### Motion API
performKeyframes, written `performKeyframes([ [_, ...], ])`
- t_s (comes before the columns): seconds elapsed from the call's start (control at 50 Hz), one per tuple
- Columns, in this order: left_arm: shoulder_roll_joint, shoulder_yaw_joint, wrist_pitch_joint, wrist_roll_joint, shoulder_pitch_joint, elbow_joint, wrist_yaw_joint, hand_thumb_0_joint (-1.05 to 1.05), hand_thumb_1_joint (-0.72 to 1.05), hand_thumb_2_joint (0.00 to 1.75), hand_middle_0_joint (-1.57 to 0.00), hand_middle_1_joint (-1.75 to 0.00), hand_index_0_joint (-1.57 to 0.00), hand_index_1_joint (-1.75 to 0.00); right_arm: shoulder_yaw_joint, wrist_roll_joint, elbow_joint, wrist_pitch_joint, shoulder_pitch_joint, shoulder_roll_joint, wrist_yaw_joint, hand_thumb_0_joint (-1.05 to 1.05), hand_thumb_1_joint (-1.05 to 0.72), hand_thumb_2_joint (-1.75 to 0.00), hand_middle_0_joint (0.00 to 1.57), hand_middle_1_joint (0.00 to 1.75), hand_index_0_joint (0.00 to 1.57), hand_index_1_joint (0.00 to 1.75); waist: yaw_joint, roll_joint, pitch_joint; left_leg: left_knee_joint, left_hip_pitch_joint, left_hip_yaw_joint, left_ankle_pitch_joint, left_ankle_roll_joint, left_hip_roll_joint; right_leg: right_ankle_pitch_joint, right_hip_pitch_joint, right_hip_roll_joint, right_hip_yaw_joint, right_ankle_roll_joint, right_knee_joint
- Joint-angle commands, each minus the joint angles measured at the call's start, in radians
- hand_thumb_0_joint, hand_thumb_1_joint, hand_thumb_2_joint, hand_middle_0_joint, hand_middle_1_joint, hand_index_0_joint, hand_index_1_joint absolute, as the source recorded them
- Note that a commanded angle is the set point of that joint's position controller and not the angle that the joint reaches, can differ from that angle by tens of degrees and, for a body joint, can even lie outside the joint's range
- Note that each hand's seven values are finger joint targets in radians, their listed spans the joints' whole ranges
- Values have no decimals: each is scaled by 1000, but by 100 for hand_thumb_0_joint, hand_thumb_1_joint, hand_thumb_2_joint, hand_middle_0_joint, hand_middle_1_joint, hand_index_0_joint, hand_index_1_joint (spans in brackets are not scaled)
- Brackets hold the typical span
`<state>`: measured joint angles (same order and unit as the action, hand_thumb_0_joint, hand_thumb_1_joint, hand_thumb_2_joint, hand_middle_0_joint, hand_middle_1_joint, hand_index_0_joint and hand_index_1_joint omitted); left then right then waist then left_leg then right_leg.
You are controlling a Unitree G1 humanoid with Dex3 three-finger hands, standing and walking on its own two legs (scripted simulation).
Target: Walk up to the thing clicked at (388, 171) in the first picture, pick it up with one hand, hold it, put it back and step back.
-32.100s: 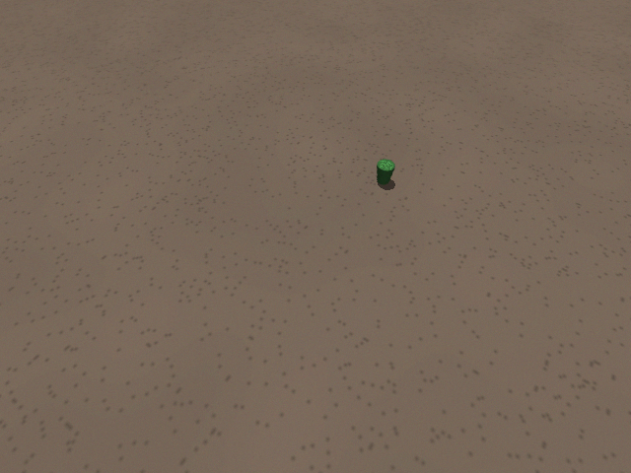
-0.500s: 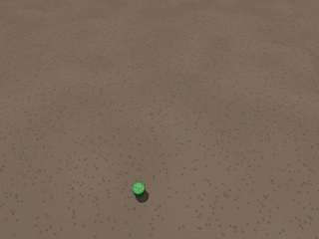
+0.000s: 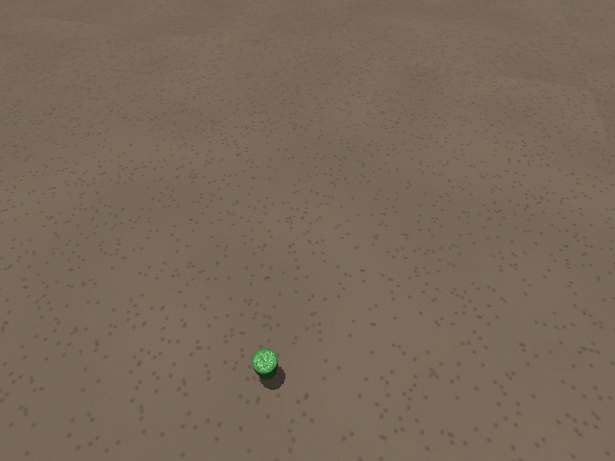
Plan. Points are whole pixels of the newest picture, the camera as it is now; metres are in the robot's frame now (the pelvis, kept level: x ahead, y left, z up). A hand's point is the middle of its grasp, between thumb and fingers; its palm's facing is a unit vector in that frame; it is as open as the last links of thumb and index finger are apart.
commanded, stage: stand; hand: left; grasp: from above
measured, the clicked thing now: (266, 366) +0.51 +0.16 -0.73
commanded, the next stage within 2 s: step back in 1.36 s
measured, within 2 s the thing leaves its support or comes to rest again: neither
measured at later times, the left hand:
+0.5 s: hand out of the picture +0.08 +0.23 -0.16, palm faces +0.03 -0.94 -0.33, open 7.4 cm
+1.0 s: hand out of the picture +0.09 +0.23 -0.15, palm faces +0.01 -0.94 -0.34, open 7.4 cm
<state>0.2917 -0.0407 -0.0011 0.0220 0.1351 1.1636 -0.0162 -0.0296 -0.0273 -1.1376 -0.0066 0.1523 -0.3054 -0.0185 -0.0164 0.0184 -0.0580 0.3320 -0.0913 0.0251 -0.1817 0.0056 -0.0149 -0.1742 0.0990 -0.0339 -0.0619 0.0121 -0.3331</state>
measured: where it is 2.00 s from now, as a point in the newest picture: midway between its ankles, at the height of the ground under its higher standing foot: outside the picture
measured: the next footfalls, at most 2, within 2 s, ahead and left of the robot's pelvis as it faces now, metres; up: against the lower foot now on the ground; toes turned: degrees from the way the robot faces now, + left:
none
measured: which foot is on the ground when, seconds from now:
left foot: down 0.00-1.00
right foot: down 0.00-1.00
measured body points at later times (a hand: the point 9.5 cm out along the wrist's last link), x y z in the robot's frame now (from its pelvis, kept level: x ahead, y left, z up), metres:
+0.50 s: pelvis +0.01 -0.01 +0.00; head +0.02 -0.02 +0.45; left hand +0.08 +0.28 -0.13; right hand +0.08 -0.30 -0.14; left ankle +0.00 +0.12 -0.75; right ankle +0.01 -0.12 -0.75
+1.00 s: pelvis +0.01 -0.02 +0.00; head +0.02 -0.03 +0.45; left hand +0.09 +0.28 -0.13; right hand +0.08 -0.31 -0.14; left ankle +0.00 +0.12 -0.75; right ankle +0.01 -0.12 -0.75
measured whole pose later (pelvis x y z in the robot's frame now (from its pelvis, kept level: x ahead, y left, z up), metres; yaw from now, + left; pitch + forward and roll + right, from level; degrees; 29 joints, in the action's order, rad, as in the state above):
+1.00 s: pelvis +0.01 -0.02 +0.00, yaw +0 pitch -2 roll +0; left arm 0.32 -0.03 0.01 0.01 0.10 1.15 0.00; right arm -0.01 -0.02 -1.14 -0.01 0.12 -0.33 -0.01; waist -0.01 0.02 -0.05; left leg 0.30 -0.08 0.03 -0.18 -0.02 0.02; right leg -0.18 0.09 0.00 -0.07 -0.02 -0.30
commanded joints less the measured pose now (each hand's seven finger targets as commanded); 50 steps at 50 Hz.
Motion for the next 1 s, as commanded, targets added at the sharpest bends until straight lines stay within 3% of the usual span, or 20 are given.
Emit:
performKeyframes([
  [0.0,198,-28,22,0,-42,-52,-15,0,90,90,-20,-30,-20,-30,-24,1,60,-21,-46,-185,-12,0,-90,-90,20,30,20,30,1,-22,48,-67,-40,94,109,19,117,50,-30,-97,99,-21,64],
  [0.08,196,-24,23,-1,-36,-43,-13,0,90,90,-20,-30,-20,-30,-20,6,57,-20,-47,-186,-9,0,-90,-90,20,30,20,30,3,-30,25,-65,-46,94,87,17,117,22,-12,-96,101,-18,77],
  [0.16,207,-29,26,-3,-58,-52,-14,0,90,90,-20,-30,-20,-30,-20,4,54,-23,-47,-198,-11,0,-90,-90,20,30,20,30,8,-7,64,-57,-25,88,152,18,124,106,-44,-104,109,-24,65],
  [0.2,202,-28,25,-4,-53,-46,-13,0,90,90,-20,-30,-20,-30,-19,5,53,-22,-56,-194,-11,0,-90,-90,20,30,20,30,5,-21,61,-60,-24,88,137,16,123,81,-37,-98,103,-21,70],
  [0.3,208,-30,29,-5,-61,-55,-12,0,90,90,-20,-30,-20,-30,-18,5,54,-25,-59,-202,-12,0,-90,-90,20,30,20,30,7,-13,89,-44,5,80,222,15,132,191,-57,-105,104,-24,56],
  [0.5,219,-29,29,-7,-76,-60,-9,0,90,90,-20,-30,-20,-30,-14,8,51,-20,-67,-210,-9,0,-90,-90,20,30,20,30,9,-9,65,-65,-21,78,142,10,133,121,-52,-103,111,-21,78],
  [0.52,218,-29,29,-4,-73,-61,-10,0,90,90,-20,-30,-20,-30,-17,7,57,-22,-82,-205,-9,0,-90,-90,20,30,20,30,6,-17,79,-54,-5,79,187,12,136,164,-52,-104,102,-25,65],
  [0.6,218,-26,31,-3,-72,-66,-8,0,90,90,-20,-30,-20,-30,-17,8,57,-21,-79,-210,-6,0,-90,-90,20,30,20,30,8,-26,79,-60,-12,77,151,9,133,136,-46,-100,103,-23,77],
  [0.8,231,-25,36,-8,-83,-76,-8,0,90,90,-20,-30,-20,-30,-16,9,60,-21,-80,-217,-4,0,-90,-90,20,30,20,30,12,-21,99,-55,-7,70,202,10,138,222,-76,-105,102,-25,62],
  [0.9,234,-22,35,-8,-76,-73,-6,0,90,90,-20,-30,-20,-30,-14,10,55,-18,-75,-216,-1,0,-90,-90,20,30,20,30,13,-20,53,-73,-27,73,110,9,135,92,-31,-100,111,-26,92],
  [0.98,238,-23,34,-7,-78,-76,-4,0,90,90,-20,-30,-20,-30,-15,10,57,-19,-76,-219,0,0,-90,-90,20,30,20,30,13,-12,58,-79,-20,75,102,10,138,65,-21,-98,113,-30,89],
])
